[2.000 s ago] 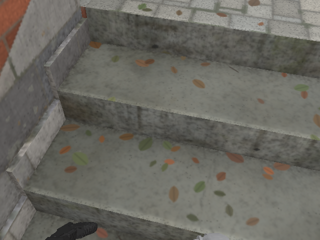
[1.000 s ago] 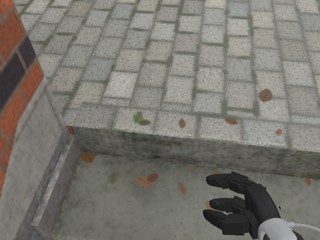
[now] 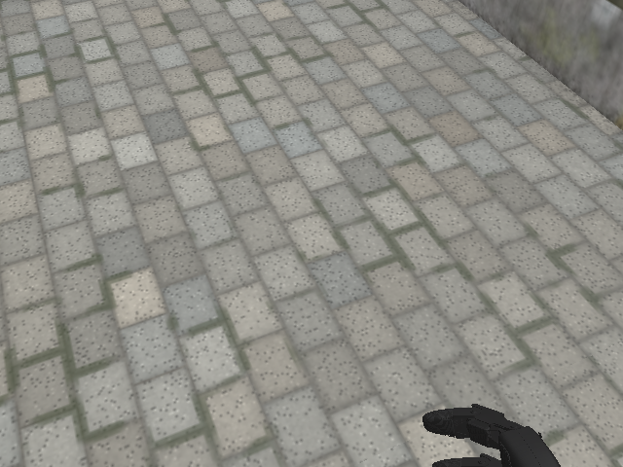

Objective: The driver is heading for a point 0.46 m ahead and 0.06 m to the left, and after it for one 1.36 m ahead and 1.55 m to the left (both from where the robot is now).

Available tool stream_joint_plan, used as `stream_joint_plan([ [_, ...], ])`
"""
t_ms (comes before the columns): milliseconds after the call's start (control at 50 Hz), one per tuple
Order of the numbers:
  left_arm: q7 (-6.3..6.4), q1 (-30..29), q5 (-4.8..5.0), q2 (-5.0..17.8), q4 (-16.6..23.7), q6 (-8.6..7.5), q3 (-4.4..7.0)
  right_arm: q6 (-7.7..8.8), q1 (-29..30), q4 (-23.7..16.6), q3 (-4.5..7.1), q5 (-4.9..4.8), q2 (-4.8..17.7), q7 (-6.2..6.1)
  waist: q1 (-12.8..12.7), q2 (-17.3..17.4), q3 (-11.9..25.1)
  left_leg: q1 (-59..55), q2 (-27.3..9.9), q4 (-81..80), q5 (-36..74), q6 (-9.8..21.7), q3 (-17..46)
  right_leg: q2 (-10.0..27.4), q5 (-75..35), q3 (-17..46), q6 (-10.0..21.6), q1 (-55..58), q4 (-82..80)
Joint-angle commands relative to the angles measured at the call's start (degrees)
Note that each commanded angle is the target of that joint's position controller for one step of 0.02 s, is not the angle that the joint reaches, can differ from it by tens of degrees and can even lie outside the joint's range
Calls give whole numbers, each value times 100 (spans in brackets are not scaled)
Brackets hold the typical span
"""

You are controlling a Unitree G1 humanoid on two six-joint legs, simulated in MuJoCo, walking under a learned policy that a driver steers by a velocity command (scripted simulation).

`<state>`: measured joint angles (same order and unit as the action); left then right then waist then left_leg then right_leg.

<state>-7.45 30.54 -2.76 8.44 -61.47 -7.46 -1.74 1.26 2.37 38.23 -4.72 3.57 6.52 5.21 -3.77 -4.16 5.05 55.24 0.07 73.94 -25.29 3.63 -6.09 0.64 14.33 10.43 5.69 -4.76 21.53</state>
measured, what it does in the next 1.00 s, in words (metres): climbs: right foot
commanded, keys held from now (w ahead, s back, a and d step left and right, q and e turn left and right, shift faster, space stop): w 0.40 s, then w+q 0.60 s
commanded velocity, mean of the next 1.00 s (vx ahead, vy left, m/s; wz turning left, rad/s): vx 0.50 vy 0.00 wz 0.14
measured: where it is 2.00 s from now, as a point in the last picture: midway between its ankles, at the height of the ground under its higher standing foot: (244, 229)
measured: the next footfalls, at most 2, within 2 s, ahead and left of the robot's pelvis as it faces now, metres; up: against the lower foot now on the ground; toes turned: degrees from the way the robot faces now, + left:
right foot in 0.58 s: +0.50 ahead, -0.12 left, +0.16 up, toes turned -3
left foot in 1.10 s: +0.78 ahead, +0.16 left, +0.16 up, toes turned +19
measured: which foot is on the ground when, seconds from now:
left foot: down 0.00-0.58, up 0.60-1.00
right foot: down 0.00-0.00, up 0.02-0.56, down 0.58-1.00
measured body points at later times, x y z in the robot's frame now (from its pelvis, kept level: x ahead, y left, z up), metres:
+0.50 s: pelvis +0.29 +0.02 +0.13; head +0.30 +0.03 +0.58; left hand +0.59 +0.16 +0.09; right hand +0.17 -0.15 -0.01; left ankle +0.12 +0.12 -0.60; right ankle +0.47 -0.13 -0.55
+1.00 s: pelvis +0.58 +0.01 +0.13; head +0.60 +0.02 +0.58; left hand +0.46 +0.21 -0.02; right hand +0.85 -0.14 +0.04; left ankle +0.74 +0.16 -0.56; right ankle +0.46 -0.12 -0.60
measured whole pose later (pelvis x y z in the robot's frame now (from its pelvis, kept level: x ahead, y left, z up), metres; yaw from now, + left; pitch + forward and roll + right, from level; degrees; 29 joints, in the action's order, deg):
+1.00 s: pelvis +0.58 +0.01 +0.13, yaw +13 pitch +2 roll -3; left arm 2.0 26.1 0.2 8.5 -60.5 -5.1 3.8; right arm 2.8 0.5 46.9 2.7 -2.1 9.7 2.5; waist -3.8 1.7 0.3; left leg 40.7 -4.2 43.0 -0.7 5.8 -0.6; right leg -0.5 19.2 -16.6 -1.5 6.9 11.1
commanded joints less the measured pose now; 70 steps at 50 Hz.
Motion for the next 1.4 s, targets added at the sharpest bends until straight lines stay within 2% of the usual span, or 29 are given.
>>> stream_joint_plan([
  [20, -28, 379, -220, 740, 287, -38, 373, 209, -3028, 569, 638, 0, 1661, -54, 1119, 1170, 2369, -6018, -915, -2571, 1394, 1666, 3438, 1, -4970, 351, 176, -2665, 3369],
  [40, -105, -193, -45, 573, 281, 106, 411, 222, -4032, 812, 638, 197, 1574, -118, 1713, 1905, 1777, -5990, -1493, -4339, -836, 2080, 5970, -1050, -538, 920, 12, -4352, 5899],
  [60, -30, -952, 50, 537, 573, 46, 438, 439, -3652, 1012, 605, 154, 1450, -197, 1467, 1774, 150, -4945, -1437, -4697, -2862, 1449, 5716, -770, -777, 956, 216, -5660, 7044],
  [80, 160, -1169, 92, 578, 562, 10, 465, 459, -2753, 975, 586, 40, 1244, -204, 1113, 1335, -352, -3979, -1450, -4594, -2141, 1541, 5100, -563, -1243, 765, 259, -5719, 7372],
  [140, 395, -1597, -131, 224, 817, 86, 272, 440, -1740, 1351, 331, -90, -45, -322, 240, 65, -131, -3132, -1201, -4645, -293, 1169, 3252, -120, -1451, 432, 382, -5350, 7299],
  [200, 382, -2085, -140, 371, 1008, 61, 165, 565, -1614, 1529, 328, 6, 36, -457, 163, 381, -320, -3173, -938, -5231, 380, 1041, 2281, 56, -1022, 128, 435, -5712, 6898],
  [280, 147, -3057, -157, 551, 1472, 103, 198, 760, -2443, 1772, 326, 309, 397, -293, 474, 737, -490, -3520, -907, -5646, 2196, 870, 1344, 426, -2237, -615, 54, -5195, 5184],
  [460, 207, -4922, -54, 422, 2573, 471, 357, 830, -4056, 2129, 412, -33, 759, -142, 864, 998, -1029, -5785, -1365, -6274, 4422, 636, 1057, 193, -1720, -1321, -238, -4080, 2135],
  [540, 343, -4776, 29, 496, 2469, 409, 551, 623, -3790, 2338, 614, -117, 965, -126, 372, 1055, -639, -6550, -1451, -5566, 6842, 692, 986, -119, -878, -1522, -202, -2656, 826],
  [580, 565, -3255, 164, 893, 2055, 264, 679, 635, -3673, 2204, 700, -5, 942, -219, -4, 907, 763, -5223, -1036, -4164, 7004, 145, 803, 140, -2519, -1312, 531, 626, 1561],
  [600, 620, -2302, 60, 1121, 1804, 200, 695, 680, -4576, 2165, 505, 27, 255, -353, 98, -196, 2196, -3290, -475, -2617, 4313, -321, 745, 1318, -4598, -193, 1662, 3641, 1957],
  [620, 756, -780, -60, 1002, 1403, 222, 669, 665, -4260, 1895, 375, -13, 2, -222, -412, -1062, 2709, -1896, 358, -860, -776, -557, 706, 2562, -4004, 1987, 2287, 4735, 652],
  [640, 854, -388, -196, 990, 994, 176, 826, 539, -2927, 1681, 629, -158, 482, -104, -778, -259, 1099, -1250, -33, 222, -457, -309, 1211, 2194, -2806, 1470, 1330, 3236, 121],
  [660, 915, -1006, -108, 1138, 1010, 153, 884, 542, -2438, 1587, 732, -189, 562, -144, -442, 12, -83, -1088, -302, 472, -38, -164, 1173, 2055, -2395, 770, 999, 1670, -215],
  [700, 907, -1703, 69, 441, 1043, 215, 749, 534, -2608, 1625, 708, 26, 293, -235, 130, 106, -137, -1937, -665, -13, 410, 38, 1239, 1846, -2834, -114, 856, 346, -625],
  [740, 851, -1895, -24, -10, 1019, 143, 631, 431, -2346, 1468, 654, 29, -79, -152, 407, 165, -101, -1935, -737, 39, 621, 174, 1172, 1784, -2632, -510, 883, 36, -1087],
  [840, 830, -1656, -252, -35, 809, -7, 525, 400, -1591, 1311, 660, -52, 3, 83, 547, 237, -624, -1402, -810, -1278, 2407, 300, 1052, 1410, -3196, -1876, 670, -320, -1557],
  [900, 709, -1218, -153, 312, 643, -77, 492, 287, -693, 988, 651, -53, 195, 97, 500, 174, -773, -2089, -584, -2688, 2651, 171, 633, 1326, -3702, -2190, 549, -471, -1626],
  [920, 878, -1278, 421, 1394, 642, 37, 789, 241, -318, 701, 802, -814, 608, -262, 490, 226, -951, -1750, -542, -2434, 2623, 94, 649, 1435, -3106, -2165, 171, -272, -1484],
  [940, 964, -1218, 484, 1431, 647, 78, 790, 228, -164, 591, 779, -843, 680, -364, 520, 247, -977, -1528, -633, -2763, 2655, 113, 807, 1580, -2790, -2156, 86, 13, -1469],
  [1020, 1059, -975, 382, 1229, 615, 208, 823, 59, 7, 389, 946, -519, 837, -294, 594, -76, -856, -2087, -166, -3318, 1974, 432, 152, 1604, -4834, -2497, -103, 780, -539],
  [1080, 1054, -1213, 432, 1394, 800, 287, 888, 4, -1439, 684, 1253, -508, 1323, -292, 1331, -43, -49, -4206, 425, -4110, 1742, 827, -122, 1290, -5621, -2599, -322, 483, 1969],
  [1100, 1042, -1290, 330, 1214, 995, 253, 835, -9, -2242, 871, 1432, -451, 1840, -403, 1551, 619, 372, -5857, -316, -4178, 2156, 1127, 1231, 932, -3424, -2570, -557, -1126, 3946],
  [1120, 927, -840, 208, 426, 1344, 69, 597, 61, -1901, 677, 1443, -487, 2297, -433, 767, 1980, 918, -7482, -1651, -4970, 1783, 2273, 4456, -320, 1579, -1752, -882, -3502, 6222],
  [1140, 801, -1336, 436, 725, 1501, -199, 647, 86, -2188, 643, 1318, -398, 1969, -431, 1075, 1436, 1430, -7528, -1776, -5783, 1149, 2256, 5240, -244, 1525, -509, -735, -4084, 6757],
  [1160, 795, -1789, 604, 897, 1684, -279, 682, 148, -1993, 646, 1242, -342, 1609, -472, 1003, 1259, 841, -7044, -1584, -5739, 1327, 1920, 4370, 32, 1076, -524, -586, -4480, 6628],
  [1180, 854, -1912, 500, 944, 1720, -283, 687, 200, -1507, 547, 1175, -403, 1428, -473, 677, 656, 390, -6094, -1357, -5753, 2006, 1676, 3647, 303, 619, -523, -545, -4237, 6072],
  [1260, 950, -2000, 237, 1021, 1932, 25, 787, 316, -1111, 360, 1092, -411, 1320, -523, 160, 351, -10, -4115, -882, -5946, 2754, 1400, 2738, 658, 301, -611, -719, -3227, 4665],
  [1400, 898, -3530, 242, 804, 2423, 96, 620, 254, -1909, 310, 1205, -514, 1568, -645, 696, 778, -177, -3926, -447, -5793, 2415, 1017, 2375, 152, -1612, -692, -884, -2975, 1770],
])
Velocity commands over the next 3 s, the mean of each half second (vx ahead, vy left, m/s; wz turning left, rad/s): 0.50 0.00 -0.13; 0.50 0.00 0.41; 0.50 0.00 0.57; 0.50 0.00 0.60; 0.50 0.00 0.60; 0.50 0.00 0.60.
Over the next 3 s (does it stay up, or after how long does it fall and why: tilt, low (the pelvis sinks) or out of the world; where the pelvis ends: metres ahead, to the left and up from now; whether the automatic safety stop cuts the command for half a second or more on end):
stays up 1.26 0.74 0.13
